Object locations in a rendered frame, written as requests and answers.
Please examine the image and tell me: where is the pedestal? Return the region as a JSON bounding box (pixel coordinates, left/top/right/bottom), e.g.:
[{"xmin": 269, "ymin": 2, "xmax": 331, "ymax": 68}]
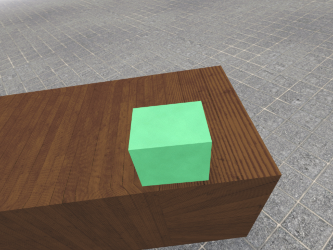
[{"xmin": 0, "ymin": 66, "xmax": 282, "ymax": 250}]

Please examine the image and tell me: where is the carton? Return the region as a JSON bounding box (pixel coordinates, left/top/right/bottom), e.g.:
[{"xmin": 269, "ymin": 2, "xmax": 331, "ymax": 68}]
[{"xmin": 128, "ymin": 101, "xmax": 212, "ymax": 186}]

